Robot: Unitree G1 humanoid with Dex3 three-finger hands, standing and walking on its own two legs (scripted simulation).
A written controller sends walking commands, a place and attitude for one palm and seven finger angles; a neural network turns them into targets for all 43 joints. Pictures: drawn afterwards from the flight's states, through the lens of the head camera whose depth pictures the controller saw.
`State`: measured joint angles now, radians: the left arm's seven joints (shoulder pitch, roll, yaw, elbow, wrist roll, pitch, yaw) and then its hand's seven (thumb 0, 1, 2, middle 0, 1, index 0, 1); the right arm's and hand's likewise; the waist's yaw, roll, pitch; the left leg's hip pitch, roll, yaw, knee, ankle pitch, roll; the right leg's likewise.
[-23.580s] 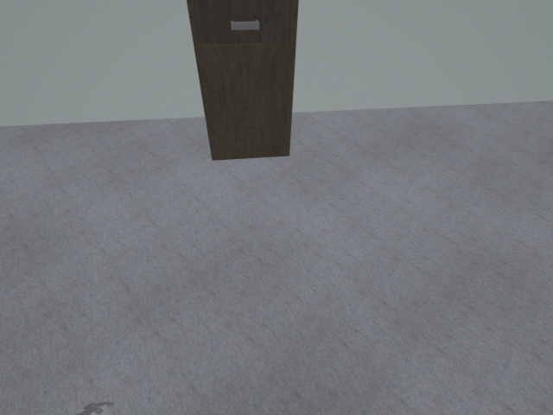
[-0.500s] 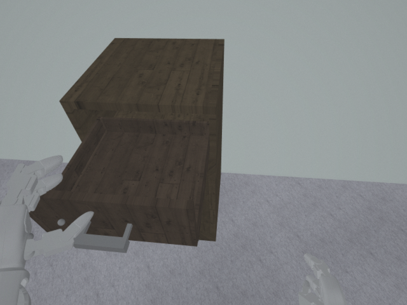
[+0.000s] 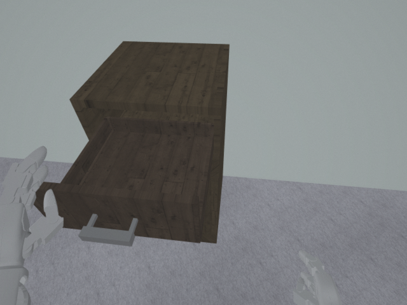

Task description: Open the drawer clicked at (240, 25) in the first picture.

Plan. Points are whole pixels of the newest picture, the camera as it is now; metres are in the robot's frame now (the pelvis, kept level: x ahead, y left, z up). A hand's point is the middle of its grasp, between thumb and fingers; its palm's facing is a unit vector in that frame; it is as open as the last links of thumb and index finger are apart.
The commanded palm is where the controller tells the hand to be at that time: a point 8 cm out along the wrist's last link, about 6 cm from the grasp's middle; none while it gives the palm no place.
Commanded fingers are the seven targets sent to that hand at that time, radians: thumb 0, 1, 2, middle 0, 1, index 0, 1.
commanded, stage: step back with the hand held close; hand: left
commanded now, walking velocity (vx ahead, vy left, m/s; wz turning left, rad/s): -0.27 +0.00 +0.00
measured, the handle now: (110, 227) +0.27 +0.26 -0.04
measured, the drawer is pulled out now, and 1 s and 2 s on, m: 0.30 0.30 0.30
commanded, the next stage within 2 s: stop stepping back and stand still in 1.18 s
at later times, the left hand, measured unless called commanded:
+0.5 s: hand (28, 246) +0.14 +0.27 +0.15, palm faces +0.34 -0.80 -0.50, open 7.4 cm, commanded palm +0.08 +0.31 +0.17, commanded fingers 0.00 0.90 0.90 -0.20 -0.30 -0.20 -0.30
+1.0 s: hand out of the picture +0.07 +0.25 +0.16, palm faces +0.36 -0.82 -0.44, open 7.4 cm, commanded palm +0.01 +0.29 +0.17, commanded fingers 0.00 0.90 0.90 -0.20 -0.30 -0.20 -0.30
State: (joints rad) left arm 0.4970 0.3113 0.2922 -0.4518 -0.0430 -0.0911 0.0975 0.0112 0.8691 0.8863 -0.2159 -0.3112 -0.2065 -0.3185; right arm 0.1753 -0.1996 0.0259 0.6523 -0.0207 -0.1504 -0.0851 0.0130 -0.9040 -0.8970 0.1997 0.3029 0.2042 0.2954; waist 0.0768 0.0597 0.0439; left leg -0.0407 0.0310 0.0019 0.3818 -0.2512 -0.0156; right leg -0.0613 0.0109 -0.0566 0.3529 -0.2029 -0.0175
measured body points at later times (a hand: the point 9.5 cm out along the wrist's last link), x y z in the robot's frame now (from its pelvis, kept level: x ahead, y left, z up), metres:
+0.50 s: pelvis -0.05 +0.03 -0.01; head -0.01 +0.04 +0.44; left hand +0.12 +0.31 +0.17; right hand +0.15 -0.20 -0.08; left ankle -0.02 +0.13 -0.75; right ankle +0.00 -0.11 -0.74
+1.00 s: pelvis -0.12 +0.01 +0.00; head -0.10 +0.03 +0.44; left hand +0.04 +0.29 +0.18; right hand +0.05 -0.20 -0.08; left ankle -0.06 +0.12 -0.75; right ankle -0.17 -0.10 -0.71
